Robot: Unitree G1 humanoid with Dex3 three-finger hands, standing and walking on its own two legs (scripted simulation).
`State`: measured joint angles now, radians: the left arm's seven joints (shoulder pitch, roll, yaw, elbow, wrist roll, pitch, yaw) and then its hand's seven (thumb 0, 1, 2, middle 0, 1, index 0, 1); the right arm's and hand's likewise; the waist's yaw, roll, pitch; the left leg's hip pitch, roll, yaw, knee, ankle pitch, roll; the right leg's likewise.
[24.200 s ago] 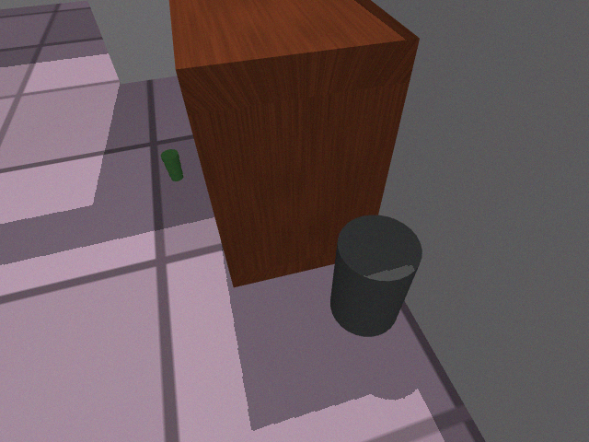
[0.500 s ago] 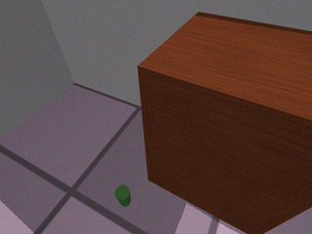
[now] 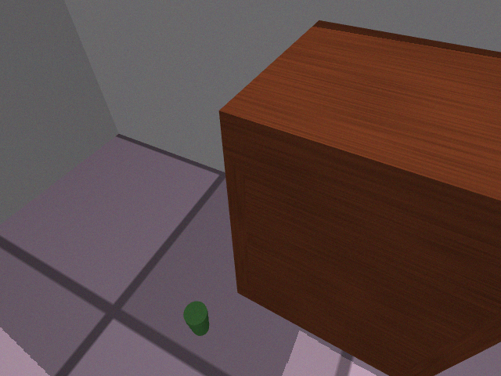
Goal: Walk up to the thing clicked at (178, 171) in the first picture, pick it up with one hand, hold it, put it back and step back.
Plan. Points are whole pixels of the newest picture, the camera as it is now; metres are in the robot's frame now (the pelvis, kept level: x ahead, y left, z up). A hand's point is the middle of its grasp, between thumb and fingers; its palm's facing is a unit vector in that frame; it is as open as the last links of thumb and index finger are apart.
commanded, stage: walk up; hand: left
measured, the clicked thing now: (198, 320) +0.46 +0.24 -0.71
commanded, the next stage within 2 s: stand in 0.16 s
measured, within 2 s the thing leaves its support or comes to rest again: neither
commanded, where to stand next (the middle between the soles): +0.09 +0.00 m, yaw +1 degrees
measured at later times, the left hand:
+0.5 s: hand out of the picture +0.09 +0.25 -0.16, palm faces -0.02 -0.94 -0.34, open 7.4 cm
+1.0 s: hand out of the picture +0.07 +0.24 -0.16, palm faces -0.02 -0.94 -0.34, open 7.4 cm
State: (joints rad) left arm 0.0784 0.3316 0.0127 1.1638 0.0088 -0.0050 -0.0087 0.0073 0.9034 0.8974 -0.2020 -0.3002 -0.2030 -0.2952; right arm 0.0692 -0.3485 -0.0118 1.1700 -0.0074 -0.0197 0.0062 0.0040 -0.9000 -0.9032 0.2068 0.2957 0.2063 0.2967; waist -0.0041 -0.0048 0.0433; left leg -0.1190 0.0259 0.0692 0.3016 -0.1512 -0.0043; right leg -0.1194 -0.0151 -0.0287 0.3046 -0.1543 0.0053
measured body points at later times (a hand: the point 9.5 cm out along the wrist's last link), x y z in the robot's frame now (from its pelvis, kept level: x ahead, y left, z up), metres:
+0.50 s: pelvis +0.00 +0.00 +0.00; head +0.01 +0.00 +0.45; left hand +0.09 +0.30 -0.13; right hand +0.08 -0.30 -0.14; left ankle +0.01 +0.12 -0.75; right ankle +0.01 -0.12 -0.75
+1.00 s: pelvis +0.00 -0.01 +0.00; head +0.01 -0.01 +0.45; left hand +0.07 +0.29 -0.13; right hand +0.08 -0.31 -0.14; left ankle +0.01 +0.12 -0.75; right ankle +0.01 -0.12 -0.75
